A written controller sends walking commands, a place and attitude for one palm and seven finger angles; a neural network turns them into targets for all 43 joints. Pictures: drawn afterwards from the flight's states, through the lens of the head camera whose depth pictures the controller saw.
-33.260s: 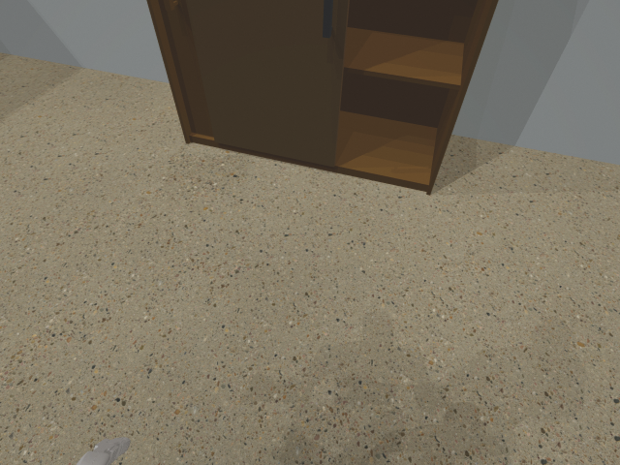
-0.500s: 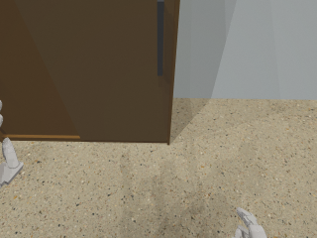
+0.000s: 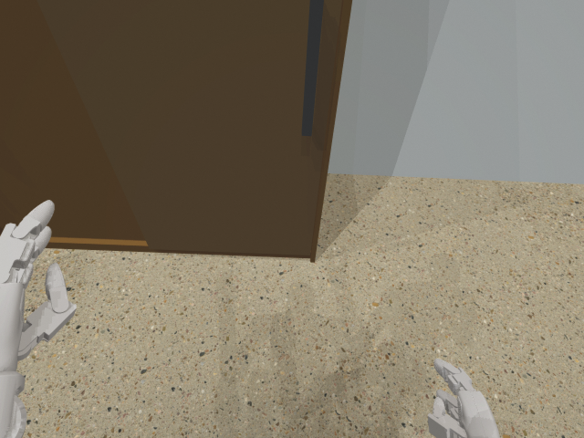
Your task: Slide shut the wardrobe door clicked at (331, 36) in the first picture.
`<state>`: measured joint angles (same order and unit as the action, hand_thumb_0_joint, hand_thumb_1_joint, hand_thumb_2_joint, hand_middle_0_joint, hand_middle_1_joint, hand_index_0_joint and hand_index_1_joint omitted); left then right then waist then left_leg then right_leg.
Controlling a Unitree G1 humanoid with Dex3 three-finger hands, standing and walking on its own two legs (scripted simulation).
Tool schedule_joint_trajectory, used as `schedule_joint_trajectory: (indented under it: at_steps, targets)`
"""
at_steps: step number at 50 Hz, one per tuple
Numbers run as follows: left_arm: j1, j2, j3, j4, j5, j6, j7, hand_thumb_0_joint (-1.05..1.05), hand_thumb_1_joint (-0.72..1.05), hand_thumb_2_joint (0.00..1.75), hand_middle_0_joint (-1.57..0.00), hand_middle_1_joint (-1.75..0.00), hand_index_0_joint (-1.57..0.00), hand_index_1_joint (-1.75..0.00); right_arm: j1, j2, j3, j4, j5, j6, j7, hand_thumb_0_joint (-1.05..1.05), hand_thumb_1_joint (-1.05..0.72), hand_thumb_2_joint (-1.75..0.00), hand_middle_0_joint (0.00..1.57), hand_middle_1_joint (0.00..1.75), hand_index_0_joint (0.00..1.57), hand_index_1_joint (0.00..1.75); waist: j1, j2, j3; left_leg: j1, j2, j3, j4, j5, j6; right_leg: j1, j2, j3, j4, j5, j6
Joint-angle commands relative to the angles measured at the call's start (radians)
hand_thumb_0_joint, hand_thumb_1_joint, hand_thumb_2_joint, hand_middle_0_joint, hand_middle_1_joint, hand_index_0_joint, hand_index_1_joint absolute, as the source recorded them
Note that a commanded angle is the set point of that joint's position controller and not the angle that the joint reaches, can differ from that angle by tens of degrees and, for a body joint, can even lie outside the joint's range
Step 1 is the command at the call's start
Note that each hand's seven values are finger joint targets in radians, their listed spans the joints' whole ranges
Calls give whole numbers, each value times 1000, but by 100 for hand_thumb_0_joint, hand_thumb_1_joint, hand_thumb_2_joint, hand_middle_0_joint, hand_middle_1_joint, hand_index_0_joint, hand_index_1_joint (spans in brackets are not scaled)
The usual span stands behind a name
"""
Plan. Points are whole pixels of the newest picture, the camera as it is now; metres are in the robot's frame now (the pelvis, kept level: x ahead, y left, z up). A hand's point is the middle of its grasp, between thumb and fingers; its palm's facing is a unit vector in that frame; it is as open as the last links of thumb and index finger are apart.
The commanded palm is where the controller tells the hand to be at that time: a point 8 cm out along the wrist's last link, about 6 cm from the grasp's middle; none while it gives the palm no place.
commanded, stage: let the arm hang, fingers relaxed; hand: left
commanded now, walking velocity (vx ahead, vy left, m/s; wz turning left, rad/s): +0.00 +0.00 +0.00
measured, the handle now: (311, 68) +0.88 +0.03 +0.09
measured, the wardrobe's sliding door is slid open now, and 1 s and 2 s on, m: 0.00 0.00 0.00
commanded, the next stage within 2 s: look to check the result in 1.06 s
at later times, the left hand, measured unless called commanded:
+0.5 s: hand out of the picture +0.00 +0.22 -0.17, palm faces -0.07 -0.96 -0.26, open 7.4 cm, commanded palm none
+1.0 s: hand (135, 434) +0.15 +0.24 -0.13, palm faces -0.07 -0.93 -0.35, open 7.4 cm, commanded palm none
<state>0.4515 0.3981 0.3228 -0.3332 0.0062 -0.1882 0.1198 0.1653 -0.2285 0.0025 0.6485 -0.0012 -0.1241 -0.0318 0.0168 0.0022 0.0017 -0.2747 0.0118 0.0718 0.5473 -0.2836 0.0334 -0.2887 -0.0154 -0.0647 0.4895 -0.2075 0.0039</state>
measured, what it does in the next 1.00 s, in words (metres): stands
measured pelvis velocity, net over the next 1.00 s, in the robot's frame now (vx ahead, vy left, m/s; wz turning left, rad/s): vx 0.02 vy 0.00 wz -0.01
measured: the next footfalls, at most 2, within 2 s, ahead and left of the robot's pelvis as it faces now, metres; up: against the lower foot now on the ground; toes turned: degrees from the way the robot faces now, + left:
none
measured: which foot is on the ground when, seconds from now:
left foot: down 0.00-1.00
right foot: down 0.00-1.00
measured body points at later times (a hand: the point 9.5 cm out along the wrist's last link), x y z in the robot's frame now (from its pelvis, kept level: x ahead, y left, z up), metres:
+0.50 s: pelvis -0.01 +0.00 +0.01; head +0.04 +0.02 +0.46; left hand +0.01 +0.27 -0.15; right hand +0.02 -0.29 -0.13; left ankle +0.00 +0.09 -0.74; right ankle +0.03 -0.12 -0.74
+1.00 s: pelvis +0.02 +0.00 +0.01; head +0.04 +0.00 +0.46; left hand +0.15 +0.29 -0.11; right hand +0.11 -0.30 -0.12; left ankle +0.00 +0.09 -0.74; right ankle +0.03 -0.12 -0.73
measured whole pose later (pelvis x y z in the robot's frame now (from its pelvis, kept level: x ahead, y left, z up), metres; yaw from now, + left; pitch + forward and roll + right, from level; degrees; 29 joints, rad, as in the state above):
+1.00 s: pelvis +0.02 +0.00 +0.01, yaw +0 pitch -1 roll +0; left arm 0.02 0.34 -0.01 1.11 0.02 -0.03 0.01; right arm 0.07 -0.35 0.00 1.12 -0.02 0.00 0.01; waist -0.02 0.01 0.05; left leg -0.08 -0.02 0.08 0.28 -0.18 0.04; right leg -0.14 -0.03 -0.05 0.30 -0.15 0.01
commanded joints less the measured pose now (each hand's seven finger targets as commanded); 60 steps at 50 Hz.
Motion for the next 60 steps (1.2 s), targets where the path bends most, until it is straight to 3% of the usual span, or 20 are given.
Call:
schedule_joint_trajectory:
  at_steps: [1, 3, 6, 10, 14, 16, 17, 21, 22, 31, 36, 37, 54, 60]
  targets:
    - [-97, 39, -204, 522, 25, 162, -115, 0, 90, 90, -20, -30, -20, -30, -29, -247, -92, 31, 1, 40, 50, 0, -90, -90, 20, 30, 20, 30, -45, 11, -129, 8, 120, -112, 6, 246, -4, -53, -121, 85, 59, 133, -37]
    - [-157, 53, -219, 630, 29, 164, -115, 0, 90, 90, -20, -30, -20, -30, -42, -263, -79, 37, -12, 64, 50, 0, -90, -90, 20, 30, 20, 30, -31, -64, -87, -59, 147, -173, -66, 277, 28, -7, -76, 58, 97, 63, -26]
    - [-222, 87, -242, 812, 32, 170, -110, 0, 90, 90, -20, -30, -20, -30, -75, -287, -70, 66, -26, 86, 46, 0, -90, -90, 20, 30, 20, 30, -11, -116, -64, -77, 130, -178, -111, 238, 30, 68, -89, 87, 50, 88, -30]
    - [-271, 94, -278, 1016, 24, 180, -105, 0, 90, 90, -20, -30, -20, -30, -82, -265, -50, 138, -27, 110, 43, 0, -90, -90, 20, 30, 20, 30, -12, 26, -43, -32, 100, -152, -181, 86, 15, 85, -102, 131, -27, 13, -34]
    - [-278, 106, -288, 1160, 20, 172, -106, 0, 90, 90, -20, -30, -20, -30, -67, -256, -42, 212, -20, 118, 39, 0, -90, -90, 20, 30, 20, 30, -17, 98, -63, 22, 94, -140, -215, 10, 7, 111, -115, 152, -109, -28, -39]
    - [-282, 109, -290, 1215, 17, 168, -107, 0, 90, 90, -20, -30, -20, -30, -56, -257, -42, 249, -17, 121, 36, 0, -90, -90, 20, 30, 20, 30, -22, 115, -49, 29, 94, -139, -232, -36, 2, 105, -117, 158, -146, -68, -42]
    - [-282, 116, -287, 1236, 18, 164, -107, 0, 90, 90, -20, -30, -20, -30, -45, -265, -45, 261, -14, 120, 33, 0, -90, -90, 20, 30, 20, 30, -22, 79, -60, 50, 100, -142, -224, -3, 2, 115, -116, 154, -154, -39, -43]
    - [-293, 108, -288, 1321, 12, 161, -106, 0, 90, 90, -20, -30, -20, -30, -23, -263, -47, 325, -14, 119, 25, 0, -90, -90, 20, 30, 20, 30, -27, 75, -50, 80, 108, -143, -238, 22, 0, 120, -124, 149, -187, -21, -46]
    - [-293, 108, -288, 1336, 12, 159, -105, 0, 90, 90, -20, -30, -20, -30, -15, -271, -50, 334, -12, 119, 23, 0, -90, -90, 20, 30, 20, 30, -27, 41, -60, 98, 115, -143, -233, 51, 1, 127, -123, 144, -188, 9, -45]
    - [-361, 131, -292, 1413, 11, 162, -105, 0, 90, 90, -20, -30, -20, -30, -39, -296, -48, 406, -15, 119, 24, 0, -90, -90, 20, 30, 20, 30, -25, -8, -10, 111, 130, -150, -288, 104, -2, 144, -126, 126, -212, 54, -32]
    - [-402, 152, -294, 1417, 13, 158, -104, 0, 90, 90, -20, -30, -20, -30, -66, -306, -46, 420, -17, 117, 31, 0, -90, -90, 20, 30, 20, 30, -25, -32, -7, 128, 129, -146, -307, 157, -4, 161, -130, 125, -217, 99, -26]
    - [-400, 157, -292, 1416, 14, 155, -103, 0, 90, 90, -20, -30, -20, -30, -65, -309, -45, 421, -15, 115, 32, 0, -90, -90, 20, 30, 20, 30, -24, -38, -37, 144, 128, -145, -298, 193, -3, 180, -132, 125, -213, 134, -26]
    - [-427, 155, -289, 1394, 13, 149, -99, 0, 90, 90, -20, -30, -20, -30, -108, -315, -38, 426, -17, 106, 27, 0, -90, -90, 20, 30, 20, 30, -27, 17, -83, 231, 131, -122, -305, 383, -16, 244, -138, 119, -203, 305, -32]
    - [-411, 151, -288, 1402, 11, 149, -98, 0, 90, 90, -20, -30, -20, -30, -105, -315, -39, 427, -14, 108, 22, 0, -90, -90, 20, 30, 20, 30, -29, 11, -76, 246, 133, -115, -303, 369, -17, 242, -138, 118, -217, 313, -34]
